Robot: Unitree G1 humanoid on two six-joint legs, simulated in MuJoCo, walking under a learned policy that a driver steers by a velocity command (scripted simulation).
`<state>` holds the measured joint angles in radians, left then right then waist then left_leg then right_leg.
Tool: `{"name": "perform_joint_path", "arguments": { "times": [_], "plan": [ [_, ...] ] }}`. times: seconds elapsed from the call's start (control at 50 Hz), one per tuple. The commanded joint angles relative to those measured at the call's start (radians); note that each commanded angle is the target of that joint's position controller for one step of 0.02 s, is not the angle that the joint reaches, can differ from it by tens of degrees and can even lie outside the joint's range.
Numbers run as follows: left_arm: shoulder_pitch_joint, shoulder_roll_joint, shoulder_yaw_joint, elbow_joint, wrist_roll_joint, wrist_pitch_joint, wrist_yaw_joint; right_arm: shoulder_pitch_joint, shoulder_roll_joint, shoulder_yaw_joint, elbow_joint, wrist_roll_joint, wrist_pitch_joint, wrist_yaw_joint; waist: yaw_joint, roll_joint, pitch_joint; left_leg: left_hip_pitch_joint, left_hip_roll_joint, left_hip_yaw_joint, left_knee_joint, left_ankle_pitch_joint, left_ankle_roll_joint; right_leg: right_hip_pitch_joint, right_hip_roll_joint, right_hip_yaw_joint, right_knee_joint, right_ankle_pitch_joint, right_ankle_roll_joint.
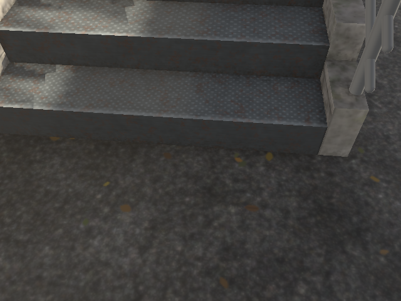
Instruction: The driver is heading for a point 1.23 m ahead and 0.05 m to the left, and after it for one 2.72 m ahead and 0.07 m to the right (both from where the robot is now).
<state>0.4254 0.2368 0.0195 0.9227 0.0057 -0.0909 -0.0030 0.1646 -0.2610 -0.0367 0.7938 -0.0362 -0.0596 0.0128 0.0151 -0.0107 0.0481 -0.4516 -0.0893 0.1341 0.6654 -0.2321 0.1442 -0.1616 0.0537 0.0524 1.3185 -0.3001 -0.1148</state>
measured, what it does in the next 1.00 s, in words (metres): walks ahead: right foot, then left foot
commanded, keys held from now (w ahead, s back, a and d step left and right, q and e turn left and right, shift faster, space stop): w+shift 0.94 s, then shift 0.06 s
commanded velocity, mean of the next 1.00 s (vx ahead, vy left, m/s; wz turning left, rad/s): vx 0.99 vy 0.00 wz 0.00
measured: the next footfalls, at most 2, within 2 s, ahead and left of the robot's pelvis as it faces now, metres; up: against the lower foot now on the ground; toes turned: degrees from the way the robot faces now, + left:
right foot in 0.38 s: +0.58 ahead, -0.11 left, +0.00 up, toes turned -3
left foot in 0.82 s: +0.98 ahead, +0.09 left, +0.00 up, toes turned +6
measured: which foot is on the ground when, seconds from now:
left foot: down 0.00-0.36, up 0.38-0.80, down 0.82-1.00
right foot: up 0.00-0.36, down 0.38-0.80, up 0.82-1.00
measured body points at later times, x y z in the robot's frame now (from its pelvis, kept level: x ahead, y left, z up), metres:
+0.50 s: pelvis +0.48 -0.04 +0.02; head +0.51 -0.04 +0.47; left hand +0.57 +0.23 -0.11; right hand +0.51 -0.31 -0.12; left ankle +0.31 +0.08 -0.59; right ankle +0.54 -0.11 -0.71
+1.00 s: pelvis +0.95 +0.00 +0.03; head +0.97 +0.00 +0.48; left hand +1.12 +0.23 -0.08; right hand +0.94 -0.26 -0.11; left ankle +0.94 +0.08 -0.71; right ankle +0.92 -0.12 -0.47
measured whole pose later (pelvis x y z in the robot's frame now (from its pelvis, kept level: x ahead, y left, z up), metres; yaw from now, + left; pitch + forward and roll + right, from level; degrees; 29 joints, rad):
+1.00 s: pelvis +0.95 +0.00 +0.03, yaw +1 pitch +2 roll +2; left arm 0.11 0.20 0.00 0.76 0.03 -0.07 0.02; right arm 0.40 -0.25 -0.03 1.01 -0.04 -0.11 0.01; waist -0.01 -0.03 0.00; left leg -0.23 -0.05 0.11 0.45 -0.26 0.05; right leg -0.84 0.01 0.04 1.87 -0.43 -0.13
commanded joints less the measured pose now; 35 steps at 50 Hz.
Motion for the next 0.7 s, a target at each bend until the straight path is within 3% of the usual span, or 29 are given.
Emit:
{"name": "perform_joint_path", "arguments": {
  "times": [0.02,0.04,0.08,0.14,0.16,0.18,0.22,0.26,0.28,0.32,0.34,0.36,0.38,0.4,0.42,0.44,0.46,0.48,0.5,0.52,0.56,0.62,0.66,0.68,0.7],
  "plan": [
    [-0.085,0.089,0.008,-0.136,0.017,-0.014,-0.013,0.175,-0.055,-0.029,0.044,-0.004,-0.027,0.002,-0.025,-0.041,-0.007,0.328,0.342,-0.608,-0.476,-0.279,0.140,-0.498,-0.118,0.063,0.117,0.042,-0.016],
    [-0.067,0.063,0.000,-0.133,0.032,0.006,-0.026,0.175,-0.037,-0.019,0.063,0.000,-0.037,-0.003,0.018,-0.027,0.026,0.223,0.305,-0.528,-0.505,-0.264,0.116,-0.455,-0.137,0.064,0.071,0.031,-0.001],
    [-0.116,0.032,-0.012,-0.158,0.040,0.031,-0.042,0.203,-0.046,-0.016,0.094,0.018,-0.059,-0.001,0.045,0.023,0.081,0.137,0.268,-0.423,-0.574,-0.220,0.100,-0.488,-0.181,0.037,-0.023,0.047,0.027],
    [-0.321,0.056,-0.020,-0.237,0.038,0.027,-0.046,0.242,-0.068,-0.016,0.105,0.032,-0.078,0.013,0.013,0.018,0.146,0.119,0.196,-0.272,-0.655,-0.002,0.089,-0.564,-0.207,-0.050,-0.269,0.241,0.052],
    [-0.379,0.057,-0.022,-0.246,0.034,0.021,-0.049,0.270,-0.050,-0.011,0.112,0.041,-0.083,0.018,-0.007,-0.015,0.153,0.131,0.149,-0.204,-0.647,0.152,0.062,-0.538,-0.189,-0.092,-0.368,0.323,0.051],
    [-0.408,0.030,-0.034,-0.263,0.029,0.014,-0.057,0.276,-0.075,-0.015,0.110,0.046,-0.089,0.017,-0.010,0.016,0.133,0.115,0.152,-0.184,-0.656,0.237,0.046,-0.451,-0.180,-0.106,-0.490,0.422,0.046],
    [-0.480,0.027,-0.039,-0.273,0.016,0.008,-0.066,0.332,-0.098,-0.016,0.131,0.059,-0.100,0.010,-0.041,0.012,0.125,0.182,0.182,-0.163,-0.705,0.441,0.025,-0.352,-0.144,-0.151,-0.626,0.552,0.025],
    [-0.503,0.047,-0.036,-0.270,0.010,0.011,-0.058,0.363,-0.123,-0.015,0.145,0.051,-0.095,0.004,-0.055,0.018,0.094,0.383,0.194,-0.127,-0.665,0.678,0.003,-0.370,-0.103,-0.177,-0.712,0.553,0.008],
    [-0.519,0.068,-0.032,-0.278,0.016,0.007,-0.047,0.377,-0.141,-0.016,0.154,0.041,-0.092,-0.005,-0.052,0.049,0.093,0.465,0.218,-0.124,-0.608,0.840,-0.012,-0.365,-0.083,-0.182,-0.765,0.505,-0.003],
    [-0.466,0.116,-0.014,-0.267,0.028,0.005,-0.029,0.386,-0.182,-0.022,0.172,0.020,-0.069,-0.027,-0.008,0.120,0.005,0.615,0.255,-0.121,-0.439,1.181,-0.029,-0.282,-0.006,-0.201,-0.788,0.348,-0.025],
    [-0.331,0.152,0.003,-0.229,0.023,0.004,-0.018,0.368,-0.205,-0.028,0.174,0.002,-0.053,-0.039,0.061,0.148,-0.079,0.631,0.269,-0.123,-0.268,1.250,-0.030,-0.146,0.019,-0.181,-0.790,0.270,-0.040],
    [-0.106,0.189,0.024,-0.155,0.018,0.005,-0.003,0.327,-0.223,-0.034,0.170,-0.011,-0.036,-0.047,0.164,0.145,-0.186,0.588,0.267,-0.107,-0.009,1.215,-0.030,0.063,0.020,-0.165,-0.819,0.217,-0.060],
    [0.101,0.244,0.050,-0.105,0.040,0.016,0.017,0.281,-0.211,-0.036,0.151,-0.015,-0.036,-0.047,0.247,0.137,-0.296,0.370,0.227,-0.109,0.309,0.953,-0.024,0.344,-0.101,-0.047,-0.737,0.036,-0.089],
    [0.118,0.336,0.078,-0.097,0.080,0.014,0.023,0.406,-0.005,0.008,0.110,0.029,-0.048,-0.016,0.107,-0.218,-0.405,-0.107,0.042,-0.125,0.776,-0.034,-0.058,0.683,-0.418,0.471,-0.784,-0.202,-0.220],
    [0.092,0.274,0.079,-0.090,0.052,0.016,0.000,0.360,-0.097,-0.004,0.109,0.054,-0.070,-0.013,0.138,-0.179,-0.474,-0.257,0.009,-0.253,0.873,-0.199,-0.030,0.695,-0.438,0.787,-0.998,-0.346,-0.244],
    [-0.015,0.228,0.076,-0.081,0.041,0.007,-0.008,0.208,-0.118,-0.006,0.064,0.058,-0.077,-0.013,0.099,-0.099,-0.245,-0.326,0.096,-0.244,0.803,-0.058,-0.021,0.512,-0.383,0.592,-1.052,-0.279,-0.198],
    [-0.054,0.167,0.066,-0.068,0.036,0.000,-0.016,0.151,-0.107,0.001,0.050,0.044,-0.080,-0.006,0.074,0.009,-0.153,-0.285,0.130,-0.233,0.727,-0.010,-0.023,0.341,-0.355,0.472,-1.076,-0.163,-0.177],
    [-0.056,0.108,0.052,-0.053,0.043,-0.006,-0.017,0.137,-0.079,0.011,0.054,0.027,-0.069,0.006,0.036,0.044,-0.108,-0.231,0.155,-0.240,0.684,-0.012,-0.027,0.213,-0.321,0.390,-1.098,-0.088,-0.159],
    [-0.053,0.082,0.041,-0.028,0.035,-0.014,-0.014,0.148,-0.059,0.016,0.037,0.000,-0.049,0.016,-0.014,0.028,-0.071,-0.184,0.173,-0.237,0.644,-0.014,-0.042,0.107,-0.287,0.326,-1.123,-0.046,-0.133],
    [-0.049,0.064,0.034,-0.010,0.023,-0.023,-0.013,0.158,-0.033,0.023,0.041,-0.015,-0.032,0.026,-0.041,0.012,-0.044,-0.163,0.192,-0.232,0.609,-0.020,-0.058,0.038,-0.267,0.273,-1.152,-0.025,-0.119],
    [-0.034,0.086,0.038,0.011,-0.001,-0.042,-0.016,0.088,-0.015,0.032,0.006,-0.027,-0.017,0.040,-0.058,-0.007,0.032,-0.228,0.229,-0.198,0.533,0.013,-0.083,-0.035,-0.247,0.193,-1.216,0.041,-0.112],
    [-0.020,0.109,0.047,0.011,-0.002,-0.058,-0.029,-0.122,-0.037,0.041,-0.080,-0.023,-0.027,0.049,-0.023,-0.002,0.104,-0.237,0.231,-0.119,0.236,0.231,-0.098,-0.099,-0.165,0.045,-1.288,0.229,-0.082],
    [-0.005,0.121,0.048,0.010,-0.013,-0.076,-0.029,-0.216,-0.016,0.055,-0.114,-0.009,-0.045,0.053,-0.002,-0.004,0.106,-0.060,0.177,-0.055,-0.008,0.406,-0.086,-0.144,-0.131,-0.033,-1.325,0.449,-0.052],
    [0.018,0.139,0.051,0.016,-0.018,-0.085,-0.030,-0.244,-0.019,0.054,-0.119,-0.001,-0.049,0.051,0.010,-0.009,0.094,-0.007,0.152,-0.037,-0.066,0.473,-0.076,-0.107,-0.144,-0.040,-1.345,0.533,-0.042],
    [0.049,0.146,0.051,0.019,-0.012,-0.088,-0.023,-0.233,-0.015,0.056,-0.111,0.001,-0.051,0.045,0.018,-0.053,0.058,0.038,0.132,-0.015,-0.027,0.468,-0.056,-0.031,-0.180,-0.055,-1.357,0.608,-0.038]
  ]
}}
Over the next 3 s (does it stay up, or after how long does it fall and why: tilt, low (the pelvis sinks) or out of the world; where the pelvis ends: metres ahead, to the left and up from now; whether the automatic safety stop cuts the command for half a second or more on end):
stays up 1.66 0.02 0.40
